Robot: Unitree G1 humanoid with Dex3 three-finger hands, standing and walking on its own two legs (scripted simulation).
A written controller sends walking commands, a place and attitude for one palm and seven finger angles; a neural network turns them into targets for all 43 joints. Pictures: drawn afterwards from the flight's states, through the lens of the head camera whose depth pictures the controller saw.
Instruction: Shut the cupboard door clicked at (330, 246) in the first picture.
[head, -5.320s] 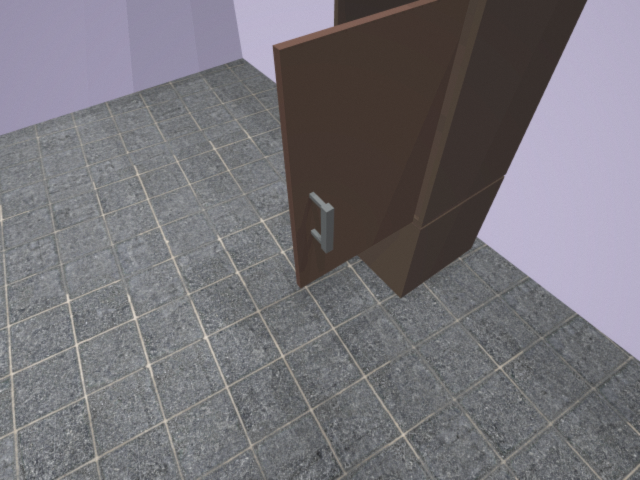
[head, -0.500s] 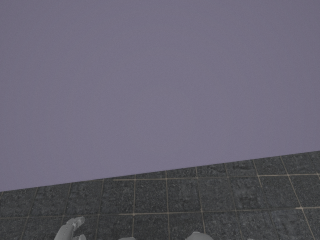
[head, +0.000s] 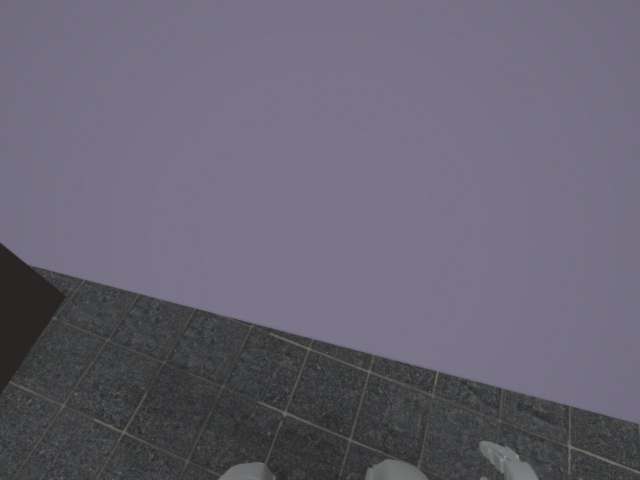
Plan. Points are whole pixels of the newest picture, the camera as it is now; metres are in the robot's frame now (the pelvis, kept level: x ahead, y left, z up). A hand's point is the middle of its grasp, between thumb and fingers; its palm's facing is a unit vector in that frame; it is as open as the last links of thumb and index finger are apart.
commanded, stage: turn to face it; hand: left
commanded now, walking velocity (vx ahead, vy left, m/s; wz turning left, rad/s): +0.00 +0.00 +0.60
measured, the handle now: out of the picture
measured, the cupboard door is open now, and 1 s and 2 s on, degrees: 89 89 89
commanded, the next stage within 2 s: none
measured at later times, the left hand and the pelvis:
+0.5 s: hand out of the picture +0.07 +0.14 -0.14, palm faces +0.27 -0.93 -0.25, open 7.4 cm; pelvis +0.04 -0.06 +0.02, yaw +18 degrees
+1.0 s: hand out of the picture +0.05 +0.18 -0.14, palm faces +0.56 -0.78 -0.29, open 7.4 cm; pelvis +0.08 -0.07 +0.01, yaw +35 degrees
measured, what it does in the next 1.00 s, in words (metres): walks ahead, turning left: right foot, then left foot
